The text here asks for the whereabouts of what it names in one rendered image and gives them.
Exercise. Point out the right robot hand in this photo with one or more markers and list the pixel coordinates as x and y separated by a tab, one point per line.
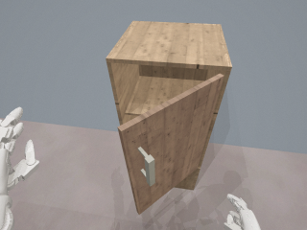
246	220

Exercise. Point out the left robot forearm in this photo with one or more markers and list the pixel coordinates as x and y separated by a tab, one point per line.
6	217

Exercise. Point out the left robot hand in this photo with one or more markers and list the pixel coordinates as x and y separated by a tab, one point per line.
9	133

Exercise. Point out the cupboard door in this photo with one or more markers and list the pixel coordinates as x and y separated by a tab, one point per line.
174	134

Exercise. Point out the handle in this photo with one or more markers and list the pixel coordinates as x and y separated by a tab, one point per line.
149	171

